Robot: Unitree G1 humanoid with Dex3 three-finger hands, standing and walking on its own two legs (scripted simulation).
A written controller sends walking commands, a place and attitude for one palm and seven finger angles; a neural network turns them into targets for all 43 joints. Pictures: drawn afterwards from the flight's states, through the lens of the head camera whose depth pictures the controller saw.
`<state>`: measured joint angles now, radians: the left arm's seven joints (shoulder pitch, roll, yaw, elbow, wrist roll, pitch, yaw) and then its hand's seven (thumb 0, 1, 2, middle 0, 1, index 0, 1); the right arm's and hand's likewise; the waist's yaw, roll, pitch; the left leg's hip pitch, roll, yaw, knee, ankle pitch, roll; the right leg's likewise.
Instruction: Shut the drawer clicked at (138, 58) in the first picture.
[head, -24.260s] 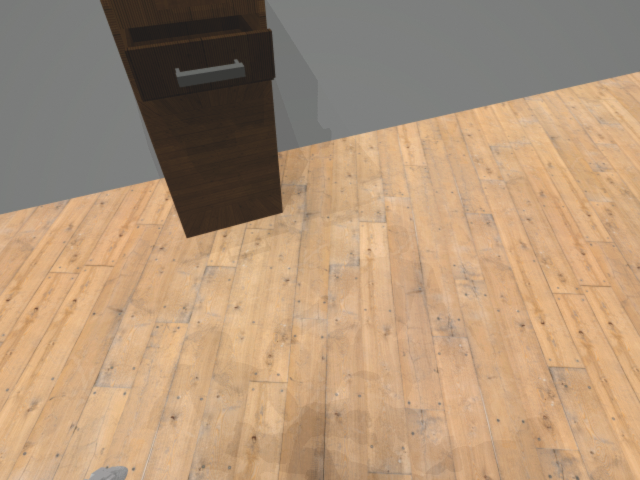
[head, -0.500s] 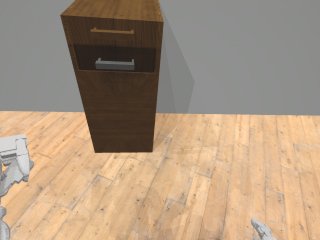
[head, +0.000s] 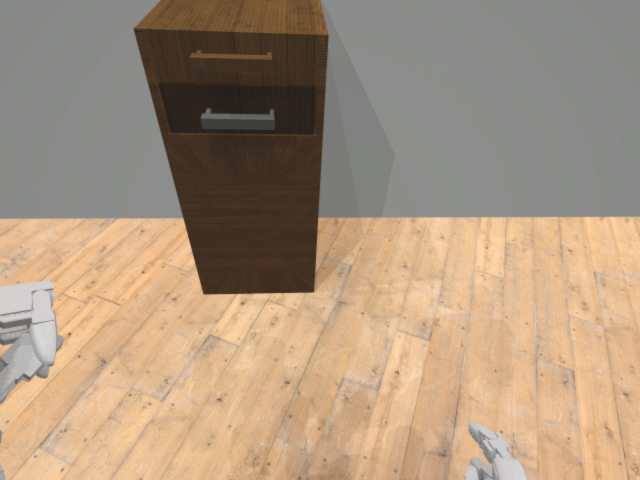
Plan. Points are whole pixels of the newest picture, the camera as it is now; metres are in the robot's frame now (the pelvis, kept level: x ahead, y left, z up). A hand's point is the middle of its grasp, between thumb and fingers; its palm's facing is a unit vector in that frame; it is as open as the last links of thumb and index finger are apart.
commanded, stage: stop stepping back and stand still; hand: left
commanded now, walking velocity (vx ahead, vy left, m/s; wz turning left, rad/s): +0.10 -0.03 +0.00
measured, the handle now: (239, 117) +0.95 +0.22 +0.01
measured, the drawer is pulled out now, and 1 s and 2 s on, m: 0.00 0.00 0.00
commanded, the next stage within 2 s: let the arm hang, fingers relaxed in 0.84 s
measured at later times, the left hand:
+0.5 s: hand (54, 344) +0.20 +0.24 +0.17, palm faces +0.39 -0.79 -0.47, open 3.2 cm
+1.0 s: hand (69, 350) +0.23 +0.27 +0.10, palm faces +0.25 -0.83 -0.50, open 3.2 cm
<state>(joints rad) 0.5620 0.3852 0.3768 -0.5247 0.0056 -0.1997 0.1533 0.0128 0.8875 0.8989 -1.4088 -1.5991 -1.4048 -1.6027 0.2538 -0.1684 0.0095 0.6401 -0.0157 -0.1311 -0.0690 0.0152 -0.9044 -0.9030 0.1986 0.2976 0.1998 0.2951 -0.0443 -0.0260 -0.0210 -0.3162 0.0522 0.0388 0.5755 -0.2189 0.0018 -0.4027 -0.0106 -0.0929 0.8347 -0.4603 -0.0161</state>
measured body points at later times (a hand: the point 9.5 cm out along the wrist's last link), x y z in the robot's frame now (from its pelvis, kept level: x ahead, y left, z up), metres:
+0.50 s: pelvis +0.01 +0.00 +0.00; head +0.02 +0.01 +0.45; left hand +0.17 +0.28 +0.20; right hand +0.18 -0.22 -0.09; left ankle +0.04 +0.13 -0.73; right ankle +0.05 -0.10 -0.73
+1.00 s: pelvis +0.03 +0.03 +0.01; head +0.04 +0.02 +0.46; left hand +0.21 +0.31 +0.13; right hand +0.21 -0.21 -0.09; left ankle +0.04 +0.13 -0.73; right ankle +0.05 -0.10 -0.73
